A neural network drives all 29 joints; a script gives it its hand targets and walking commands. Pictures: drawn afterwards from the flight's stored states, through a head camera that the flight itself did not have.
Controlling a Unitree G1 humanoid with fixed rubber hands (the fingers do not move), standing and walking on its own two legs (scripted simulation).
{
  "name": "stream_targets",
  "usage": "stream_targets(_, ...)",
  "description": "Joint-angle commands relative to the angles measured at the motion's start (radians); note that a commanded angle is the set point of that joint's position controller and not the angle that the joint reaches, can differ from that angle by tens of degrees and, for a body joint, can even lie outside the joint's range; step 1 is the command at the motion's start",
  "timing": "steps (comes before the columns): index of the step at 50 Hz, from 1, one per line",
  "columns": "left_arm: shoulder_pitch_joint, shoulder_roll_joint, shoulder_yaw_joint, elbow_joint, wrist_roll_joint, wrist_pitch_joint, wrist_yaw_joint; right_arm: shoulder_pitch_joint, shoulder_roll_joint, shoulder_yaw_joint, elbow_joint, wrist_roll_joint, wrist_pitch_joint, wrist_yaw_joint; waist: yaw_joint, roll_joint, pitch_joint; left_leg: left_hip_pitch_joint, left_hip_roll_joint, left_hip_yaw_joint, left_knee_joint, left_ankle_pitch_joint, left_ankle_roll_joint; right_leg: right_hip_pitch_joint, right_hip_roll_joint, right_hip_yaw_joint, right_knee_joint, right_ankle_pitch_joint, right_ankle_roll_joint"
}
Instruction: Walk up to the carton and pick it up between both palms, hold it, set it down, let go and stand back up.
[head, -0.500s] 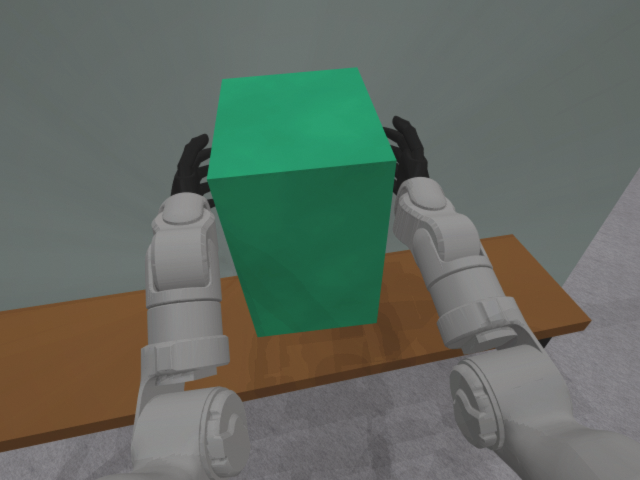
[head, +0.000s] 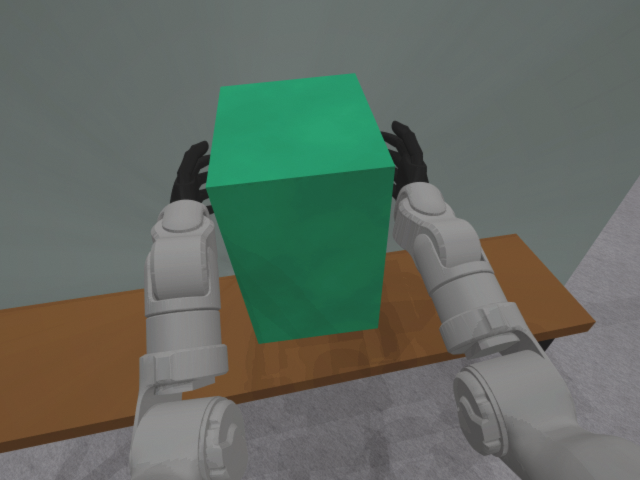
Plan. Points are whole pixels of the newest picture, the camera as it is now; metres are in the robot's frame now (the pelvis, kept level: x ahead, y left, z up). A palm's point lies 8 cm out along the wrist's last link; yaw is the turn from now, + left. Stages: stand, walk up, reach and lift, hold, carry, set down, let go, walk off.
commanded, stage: hold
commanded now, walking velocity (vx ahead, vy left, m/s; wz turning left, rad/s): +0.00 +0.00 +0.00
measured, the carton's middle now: (304, 215) +0.40 +0.01 +0.16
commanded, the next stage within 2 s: none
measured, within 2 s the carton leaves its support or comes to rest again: neither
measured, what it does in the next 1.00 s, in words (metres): stands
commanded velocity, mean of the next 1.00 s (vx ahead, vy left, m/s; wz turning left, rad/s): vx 0.00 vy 0.00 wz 0.00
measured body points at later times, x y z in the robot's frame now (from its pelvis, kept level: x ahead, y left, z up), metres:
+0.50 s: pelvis +0.00 +0.00 +0.00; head -0.06 +0.01 +0.45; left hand +0.37 +0.13 +0.21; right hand +0.38 -0.13 +0.22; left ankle +0.04 +0.10 -0.75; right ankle +0.00 -0.11 -0.75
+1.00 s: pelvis +0.00 +0.00 +0.00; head -0.05 +0.02 +0.45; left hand +0.38 +0.14 +0.21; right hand +0.39 -0.12 +0.22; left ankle +0.04 +0.10 -0.75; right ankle +0.00 -0.11 -0.75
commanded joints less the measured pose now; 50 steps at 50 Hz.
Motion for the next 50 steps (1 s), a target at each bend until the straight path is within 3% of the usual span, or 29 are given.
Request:
stream_targets(1, -0.739, -0.614, -0.574, -0.158, -0.209, -0.088, -0.114, -0.864, 0.677, 0.403, -0.422, 0.1, -0.079, 0.099, -0.02, 0.066, -0.565, 0.314, 0.0, -0.008, 0.019, 0.345, -0.039, -0.006, 0.032, -0.012, -0.024, 0.188, 0.069)
stream_targets(2, -0.741, -0.611, -0.58, -0.17, -0.21, -0.093, -0.109, -0.862, 0.67, 0.395, -0.422, 0.109, -0.076, 0.099, -0.019, 0.094, -0.553, 0.297, -0.001, -0.007, 0.015, 0.344, -0.041, -0.01, 0.031, -0.01, -0.035, 0.185, 0.064)
stream_targets(5, -0.719, -0.609, -0.603, -0.196, -0.206, -0.092, -0.099, -0.846, 0.654, 0.399, -0.435, 0.101, -0.073, 0.098, -0.015, 0.096, -0.562, 0.314, -0.001, -0.012, 0.015, 0.376, -0.043, -0.031, 0.028, -0.009, -0.037, 0.203, 0.062)
stream_targets(7, -0.701, -0.593, -0.585, -0.183, -0.205, -0.087, -0.101, -0.803, 0.647, 0.388, -0.401, 0.1, -0.065, 0.095, -0.029, 0.088, -0.515, 0.332, 0.001, -0.02, 0.023, 0.377, -0.04, -0.037, 0.028, -0.004, -0.031, 0.211, 0.067)
stream_targets(8, -0.694, -0.583, -0.568, -0.176, -0.192, -0.083, -0.102, -0.785, 0.637, 0.391, -0.378, 0.097, -0.06, 0.096, -0.025, 0.068, -0.495, 0.323, 0.002, -0.021, 0.013, 0.351, -0.045, -0.035, 0.031, -0.012, -0.035, 0.184, 0.067)
stream_targets(10, -0.704, -0.569, -0.543, -0.167, -0.19, -0.081, -0.11, -0.778, 0.661, 0.387, -0.355, 0.09, -0.055, 0.097, -0.012, 0.017, -0.479, 0.3, 0.001, -0.01, -0.015, 0.264, -0.019, -0.036, 0.026, -0.012, -0.042, 0.14, 0.078)
stream_targets(11, -0.709, -0.575, -0.537, -0.166, -0.183, -0.082, -0.114, -0.789, 0.666, 0.374, -0.343, 0.097, -0.059, 0.1, -0.021, 0.043, -0.472, 0.265, -0.005, -0.004, -0.016, 0.265, -0.017, -0.022, 0.019, -0.007, -0.043, 0.143, 0.073)
stream_targets(13, -0.721, -0.579, -0.517, -0.143, -0.159, -0.079, -0.121, -0.808, 0.669, 0.36, -0.336, 0.068, -0.064, 0.105, -0.005, 0.056, -0.451, 0.235, -0.007, 0.007, -0.037, 0.233, -0.017, -0.001, 0.018, -0.007, -0.041, 0.124, 0.075)
stream_targets(15, -0.721, -0.561, -0.493, -0.122, -0.158, -0.08, -0.123, -0.812, 0.65, 0.35, -0.337, 0.069, -0.069, 0.107, 0.005, 0.036, -0.474, 0.255, -0.004, 0.005, -0.038, 0.249, -0.013, -0.003, 0.015, -0.009, -0.045, 0.161, 0.075)
stream_targets(16, -0.713, -0.568, -0.499, -0.122, -0.156, -0.08, -0.126, -0.804, 0.668, 0.35, -0.338, 0.063, -0.075, 0.105, -0.013, 0.057, -0.483, 0.272, -0.002, 0.013, -0.027, 0.269, -0.019, -0.003, 0.01, -0.008, -0.033, 0.178, 0.078)
stream_targets(17, -0.699, -0.564, -0.501, -0.131, -0.168, -0.077, -0.128, -0.81, 0.655, 0.365, -0.367, 0.073, -0.078, 0.101, -0.005, 0.053, -0.507, 0.283, -0.001, -0.002, -0.02, 0.299, -0.018, 0.007, 0.008, -0.006, -0.034, 0.223, 0.074)
stream_targets(21, -0.728, -0.579, -0.53, -0.143, -0.182, -0.094, -0.127, -0.865, 0.681, 0.396, -0.414, 0.097, -0.08, 0.092, 0.001, 0.038, -0.499, 0.267, -0.013, 0.009, -0.012, 0.262, -0.007, 0.001, 0.013, -0.003, -0.032, 0.21, 0.079)
stream_targets(26, -0.73, -0.558, -0.49, -0.091, -0.158, -0.088, -0.127, -0.84, 0.654, 0.35, -0.316, 0.062, -0.073, 0.094, -0.003, 0.041, -0.437, 0.258, -0.012, 0.009, -0.04, 0.19, -0.001, -0.036, 0.008, -0.004, -0.049, 0.108, 0.077)
stream_targets(27, -0.732, -0.558, -0.493, -0.099, -0.156, -0.09, -0.127, -0.831, 0.656, 0.349, -0.31, 0.065, -0.077, 0.097, -0.018, 0.038, -0.461, 0.257, -0.009, 0.01, -0.033, 0.171, -0.004, -0.034, 0.009, -0.006, -0.049, 0.089, 0.076)
stream_targets(29, -0.752, -0.572, -0.48, -0.079, -0.157, -0.094, -0.129, -0.852, 0.676, 0.343, -0.298, 0.058, -0.077, 0.1, -0.002, 0.027, -0.442, 0.235, -0.015, 0.022, -0.047, 0.157, 0.007, -0.037, 0.009, -0.008, -0.047, 0.075, 0.082)
stream_targets(32, -0.764, -0.566, -0.472, -0.091, -0.177, -0.095, -0.125, -0.85, 0.685, 0.341, -0.32, 0.062, -0.074, 0.098, 0.009, 0.025, -0.463, 0.257, -0.001, 0.012, -0.039, 0.225, -0.001, -0.022, 0.015, -0.008, -0.041, 0.145, 0.076)
stream_targets(33, -0.759, -0.561, -0.481, -0.098, -0.182, -0.096, -0.125, -0.852, 0.674, 0.348, -0.312, 0.068, -0.077, 0.094, -0.005, 0.042, -0.498, 0.275, -0.001, 0.01, -0.023, 0.234, -0.003, -0.01, 0.01, 0.001, -0.042, 0.15, 0.079)
stream_targets(38, -0.776, -0.587, -0.526, -0.126, -0.188, -0.098, -0.118, -0.873, 0.692, 0.377, -0.358, 0.084, -0.084, 0.099, -0.001, 0.082, -0.504, 0.281, -0.005, 0.005, -0.01, 0.257, -0.014, -0.046, 0.018, -0.008, -0.041, 0.143, 0.071)
stream_targets(41, -0.768, -0.561, -0.497, -0.106, -0.175, -0.096, -0.117, -0.857, 0.664, 0.348, -0.305, 0.075, -0.076, 0.099, -0.017, 0.056, -0.498, 0.299, -0.006, 0.004, -0.007, 0.243, -0.01, -0.05, 0.012, -0.002, -0.035, 0.132, 0.075)
stream_targets(43, -0.759, -0.571, -0.498, -0.102, -0.173, -0.085, -0.114, -0.856, 0.656, 0.338, -0.315, 0.067, -0.075, 0.101, -0.01, 0.052, -0.508, 0.302, -0.001, 0.004, -0.011, 0.237, -0.014, -0.042, 0.021, -0.017, -0.041, 0.1, 0.068)
stream_targets(48, -0.727, -0.567, -0.529, -0.148, -0.181, -0.075, -0.118, -0.824, 0.65, 0.372, -0.347, 0.104, -0.061, 0.094, -0.033, 0.068, -0.529, 0.331, -0.004, -0.004, 0.023, 0.339, -0.029, -0.024, 0.019, -0.006, -0.028, 0.217, 0.073)
stream_targets(50, -0.738, -0.584, -0.55, -0.162, -0.186, -0.069, -0.12, -0.828, 0.679, 0.39, -0.374, 0.11, -0.057, 0.091, -0.018, 0.078, -0.491, 0.305, -0.008, 0.001, 0.017, 0.316, -0.034, -0.037, 0.019, -0.008, -0.022, 0.189, 0.075)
